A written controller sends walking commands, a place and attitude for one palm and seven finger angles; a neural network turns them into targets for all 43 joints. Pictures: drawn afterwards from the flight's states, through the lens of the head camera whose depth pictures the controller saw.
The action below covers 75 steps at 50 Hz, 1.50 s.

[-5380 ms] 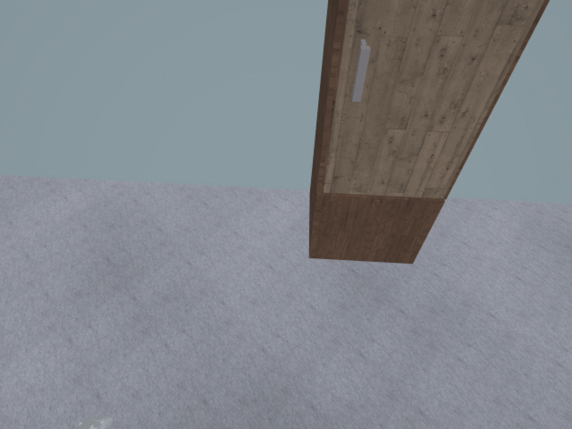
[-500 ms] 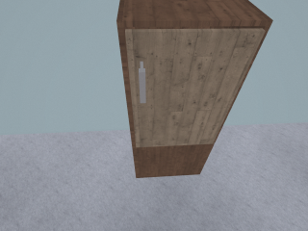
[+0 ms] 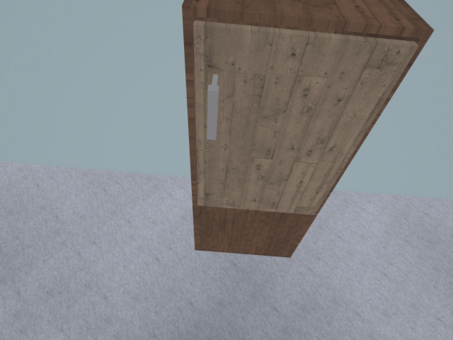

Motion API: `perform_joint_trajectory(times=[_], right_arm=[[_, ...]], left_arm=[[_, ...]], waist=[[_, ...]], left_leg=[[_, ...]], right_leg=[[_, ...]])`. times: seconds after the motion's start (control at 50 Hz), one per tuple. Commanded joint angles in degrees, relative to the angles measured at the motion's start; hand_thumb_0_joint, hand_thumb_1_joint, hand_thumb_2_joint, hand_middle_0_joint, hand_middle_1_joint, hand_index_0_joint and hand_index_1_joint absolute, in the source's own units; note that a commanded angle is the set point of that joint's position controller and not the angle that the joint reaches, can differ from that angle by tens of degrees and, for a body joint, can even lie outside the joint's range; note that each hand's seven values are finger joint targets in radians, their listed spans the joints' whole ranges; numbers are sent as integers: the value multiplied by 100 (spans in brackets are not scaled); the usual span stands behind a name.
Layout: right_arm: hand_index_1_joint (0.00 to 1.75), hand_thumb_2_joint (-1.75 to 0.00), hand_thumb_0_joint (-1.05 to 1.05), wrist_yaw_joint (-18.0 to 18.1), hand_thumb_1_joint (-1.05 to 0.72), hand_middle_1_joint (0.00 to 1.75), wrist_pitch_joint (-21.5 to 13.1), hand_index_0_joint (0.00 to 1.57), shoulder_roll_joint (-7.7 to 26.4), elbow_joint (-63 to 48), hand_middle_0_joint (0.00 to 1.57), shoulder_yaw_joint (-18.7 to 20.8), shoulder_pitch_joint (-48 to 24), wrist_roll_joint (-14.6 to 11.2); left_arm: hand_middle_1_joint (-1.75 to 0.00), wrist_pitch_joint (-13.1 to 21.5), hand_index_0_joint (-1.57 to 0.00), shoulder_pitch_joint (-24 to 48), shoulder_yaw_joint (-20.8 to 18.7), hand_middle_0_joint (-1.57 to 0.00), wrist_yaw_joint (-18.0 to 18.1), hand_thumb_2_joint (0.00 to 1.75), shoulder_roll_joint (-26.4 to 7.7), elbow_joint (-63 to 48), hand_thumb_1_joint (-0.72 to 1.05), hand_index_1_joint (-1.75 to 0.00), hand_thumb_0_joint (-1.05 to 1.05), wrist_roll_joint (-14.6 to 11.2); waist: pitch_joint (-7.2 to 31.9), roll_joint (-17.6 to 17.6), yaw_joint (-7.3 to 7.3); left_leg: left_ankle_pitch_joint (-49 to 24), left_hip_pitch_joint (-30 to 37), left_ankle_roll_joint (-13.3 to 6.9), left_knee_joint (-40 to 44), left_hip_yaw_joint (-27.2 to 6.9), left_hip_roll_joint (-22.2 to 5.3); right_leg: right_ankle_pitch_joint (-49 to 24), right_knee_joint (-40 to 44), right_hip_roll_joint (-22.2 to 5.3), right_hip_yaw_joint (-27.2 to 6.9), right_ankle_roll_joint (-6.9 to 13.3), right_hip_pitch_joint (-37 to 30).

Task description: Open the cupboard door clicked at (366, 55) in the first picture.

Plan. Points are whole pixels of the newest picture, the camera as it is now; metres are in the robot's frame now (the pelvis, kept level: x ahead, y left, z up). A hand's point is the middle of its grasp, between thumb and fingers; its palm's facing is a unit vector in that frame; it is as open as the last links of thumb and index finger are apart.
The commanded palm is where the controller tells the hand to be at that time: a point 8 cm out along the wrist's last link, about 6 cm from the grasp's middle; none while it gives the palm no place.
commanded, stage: shuffle to correct the standing spot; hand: left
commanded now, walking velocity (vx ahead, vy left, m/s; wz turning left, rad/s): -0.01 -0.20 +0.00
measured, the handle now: (213, 108) +0.54 +0.07 +0.11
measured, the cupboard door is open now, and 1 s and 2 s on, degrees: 0 0 0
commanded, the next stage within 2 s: come to a stop and stand still in 0.30 s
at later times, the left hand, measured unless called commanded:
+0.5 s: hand out of the picture +0.00 +0.06 -0.16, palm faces +0.05 -0.98 -0.19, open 7.3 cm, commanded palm none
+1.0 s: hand out of the picture -0.01 +0.05 -0.16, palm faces +0.08 -0.97 -0.23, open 7.3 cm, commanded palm none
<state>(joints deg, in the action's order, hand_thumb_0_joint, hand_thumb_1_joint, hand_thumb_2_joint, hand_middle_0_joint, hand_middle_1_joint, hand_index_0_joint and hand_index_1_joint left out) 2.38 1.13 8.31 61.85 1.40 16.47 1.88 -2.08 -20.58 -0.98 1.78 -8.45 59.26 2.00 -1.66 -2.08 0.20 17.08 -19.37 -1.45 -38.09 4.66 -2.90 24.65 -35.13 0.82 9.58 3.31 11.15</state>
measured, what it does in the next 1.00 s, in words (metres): steps to the right: right foot, then left foot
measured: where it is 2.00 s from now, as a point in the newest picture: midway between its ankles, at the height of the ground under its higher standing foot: outside the picture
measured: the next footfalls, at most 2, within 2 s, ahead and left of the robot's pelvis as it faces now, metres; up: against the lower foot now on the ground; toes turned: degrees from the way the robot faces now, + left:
right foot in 0.26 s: +0.03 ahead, -0.19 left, +0.00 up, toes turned -5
left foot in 0.54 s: +0.03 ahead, -0.05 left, +0.00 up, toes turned +8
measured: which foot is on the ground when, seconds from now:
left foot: down 0.00-0.26, up 0.28-0.52, down 0.54-1.00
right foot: down 0.00-0.00, up 0.02-0.24, down 0.26-1.00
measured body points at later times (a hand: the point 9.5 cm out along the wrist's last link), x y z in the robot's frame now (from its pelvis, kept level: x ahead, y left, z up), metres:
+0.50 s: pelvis +0.00 -0.12 +0.01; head +0.03 -0.11 +0.46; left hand +0.00 +0.11 -0.15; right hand +0.07 -0.36 -0.13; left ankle -0.02 -0.04 -0.70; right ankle -0.01 -0.19 -0.72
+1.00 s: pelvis +0.00 -0.14 +0.02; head +0.01 -0.13 +0.47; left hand -0.01 +0.10 -0.14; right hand +0.03 -0.36 -0.14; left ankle -0.01 -0.05 -0.72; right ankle -0.01 -0.19 -0.72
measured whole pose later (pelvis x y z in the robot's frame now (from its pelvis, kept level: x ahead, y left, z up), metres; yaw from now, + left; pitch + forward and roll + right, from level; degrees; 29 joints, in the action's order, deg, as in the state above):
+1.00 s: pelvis +0.00 -0.14 +0.02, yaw +2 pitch +0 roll +1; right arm 1.7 1.7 8.8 62.4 0.3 14.4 1.1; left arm -0.4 -16.6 -0.6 2.6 -10.1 62.0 1.1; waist -1.5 -0.7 1.5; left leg 15.1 -11.2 -2.9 -26.2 7.3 1.1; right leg 15.9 -26.1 2.6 7.8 5.5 10.6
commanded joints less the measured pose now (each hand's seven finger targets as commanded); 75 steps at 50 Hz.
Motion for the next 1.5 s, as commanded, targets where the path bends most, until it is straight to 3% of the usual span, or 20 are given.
perform_joint_trajectory(times=[0.0,0.04,0.2,0.24,0.26,0.3,0.34,0.4,0.46,0.52,0.56,0.78,0.94,1.08,1.1,1.14,1.16,1.2,1.28,1.48], right_arm=[[30,-90,0,150,-90,30,-122,20,1143,-22,20,261,987,13],[30,-90,0,160,-90,30,-159,20,1116,-174,20,276,592,20],[30,-90,0,48,-90,30,-12,20,1190,-581,20,438,-259,34],[30,-90,0,3,-90,30,29,20,493,-860,20,321,-367,-17],[30,-90,0,20,-90,30,59,20,523,-1012,20,304,-675,-33],[30,-90,0,18,-90,30,41,20,571,-902,20,317,-575,-33],[30,-90,0,-33,-90,30,-5,20,462,-755,20,252,-380,-38],[30,-90,0,-11,-90,30,-50,20,295,-714,20,148,-425,-72],[30,-90,0,-1,-90,30,-142,20,215,-526,20,-9,-68,-98],[30,-90,0,3,-90,30,-251,20,691,-470,20,-16,-257,-90],[30,-90,0,40,-90,30,-243,20,507,-357,20,-96,-463,-127],[30,-90,0,0,-90,30,12,20,462,-345,20,-9,-141,-121],[30,-90,0,-56,-90,30,-57,20,361,-92,20,-79,130,-93],[30,-90,0,-28,-90,30,-216,20,412,72,20,-172,239,-99],[30,-90,0,-105,-90,30,-265,20,1276,-668,20,-5,-166,-109],[30,-90,0,-33,-90,30,-426,20,911,-695,20,64,205,-70],[30,-90,0,-20,-90,30,-394,20,752,-725,20,41,276,-88],[30,-90,0,-44,-90,30,-293,20,692,-788,20,28,351,-72],[30,-90,0,-63,-90,30,-237,20,918,-805,20,91,253,-74],[30,-90,0,-102,-90,30,-297,20,1352,-781,20,80,-283,-67]], left_arm=[[-30,23,-20,-149,-97,-20,10,90,-403,-386,90,-30,0,5],[-30,2,-20,156,-194,-20,-60,90,-437,-479,90,-30,0,-9],[-30,24,-20,-555,-305,-20,-219,90,-372,-305,90,-30,0,-13],[-30,30,-20,-638,-445,-20,-151,90,-1160,-438,90,-30,0,92],[-30,12,-20,-615,-445,-20,-136,90,-1161,-564,90,-30,0,98],[-30,10,-20,58,-373,-20,-75,90,-860,-683,90,-30,0,94],[-30,62,-20,316,-320,-20,-50,90,-767,-763,90,-30,0,100],[-30,57,-20,-41,-280,-20,-33,90,-815,-603,90,-30,0,57],[-30,155,-20,-157,-204,-20,-8,90,-734,-435,90,-30,0,-86],[-30,288,-20,-338,-78,-20,11,90,-302,-277,90,-30,0,-141],[-30,282,-20,-87,-34,-20,48,90,-484,-108,90,-30,0,-144],[-30,283,-20,-71,-123,-20,143,90,-817,17,90,-30,0,-89],[-30,269,-20,287,-54,-20,80,90,-648,-9,90,-30,0,-124],[-30,310,-20,20,46,-20,56,90,-471,214,90,-30,0,-145],[-30,476,-20,-13,64,-20,100,90,-1529,-240,90,-30,0,-46],[-30,541,-20,118,-82,-20,135,90,-1079,-305,90,-30,0,-130],[-30,531,-20,75,-71,-20,146,90,-919,-349,90,-30,0,-142],[-30,477,-20,152,-39,-20,144,90,-846,-423,90,-30,0,-111],[-30,406,-20,380,-93,-20,135,90,-948,-626,90,-30,0,-106],[-30,364,-20,531,-100,-20,71,90,-1203,-677,90,-30,0,-106]], waist=[[-16,1944,-401],[-178,1112,-275],[14,602,152],[-169,-1712,291],[-12,-1549,500],[-103,-942,129],[4,-744,-5],[148,-545,112],[403,-121,-10],[373,828,200],[183,1204,162],[88,-467,85],[-171,210,4],[-95,247,117],[-914,547,-57],[1175,758,-85],[1310,312,-79],[665,-423,-130],[-375,69,-128],[-184,100,-4]], left_leg=[[-2933,1261,-1270,1879,-2622,-2251],[-2519,663,-1227,1924,-2297,-2209],[-24,-735,-214,987,-622,-971],[1698,-1628,199,-1401,381,249],[2002,-1465,54,-2460,-103,205],[1484,-1363,-18,-3140,-228,14],[1275,-983,76,-2333,46,43],[1000,-500,124,-893,297,176],[-108,557,93,1022,55,140],[-2413,1083,-487,1473,-1049,-990],[-2440,880,-400,1585,-897,-701],[-50,345,110,1017,-224,-6],[-711,942,-43,1678,-511,-360],[-778,698,-154,2134,-715,-507],[-1380,515,-2,1754,-806,-12],[-1886,1110,-124,1099,-755,-243],[-1502,986,-131,1008,-713,-184],[-668,555,-142,1050,-597,-69],[-781,481,-201,1354,-729,-217],[-618,565,-275,1966,-892,-468]], right_leg=[[1080,-2011,-259,-660,-192,1868],[697,-2505,-440,-1025,-227,1872],[-1005,643,-82,-261,-376,-194],[-571,2120,-1696,-2388,322,41],[-184,2352,-1939,-2715,753,622],[-653,2129,-1635,-2314,933,855],[-2017,1654,-1273,-1556,870,602],[-3062,1418,-1245,-1521,954,97],[-3148,1162,-1124,-1605,660,-85],[-2038,1139,-614,-1223,-250,136],[-2130,1249,-659,-1192,-266,-201],[-3853,1547,-1694,-2032,97,-536],[-1511,1686,-1092,-1477,76,370],[-1490,1640,-866,-1265,3,-164],[-2270,1611,-783,-1383,-89,189],[-3234,965,-1198,-1466,236,-691],[-3354,954,-1259,-1511,292,-798],[-2922,1153,-1307,-1595,330,-506],[-1492,1289,-992,-1470,304,432],[-1373,1348,-805,-1276,78,76]])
